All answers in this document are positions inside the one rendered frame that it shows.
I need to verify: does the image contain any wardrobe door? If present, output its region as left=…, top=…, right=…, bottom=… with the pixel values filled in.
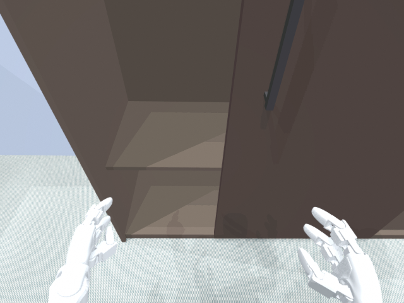
left=214, top=0, right=404, bottom=239
left=382, top=211, right=404, bottom=230

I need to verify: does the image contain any robot left hand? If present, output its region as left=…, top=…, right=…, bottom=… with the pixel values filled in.
left=65, top=197, right=117, bottom=268

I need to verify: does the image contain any handle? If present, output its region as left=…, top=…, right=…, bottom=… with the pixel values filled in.
left=263, top=0, right=305, bottom=110

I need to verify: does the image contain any robot right hand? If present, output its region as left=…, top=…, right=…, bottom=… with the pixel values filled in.
left=297, top=207, right=383, bottom=303

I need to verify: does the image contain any robot left forearm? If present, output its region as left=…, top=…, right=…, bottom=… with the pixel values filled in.
left=48, top=263, right=91, bottom=303

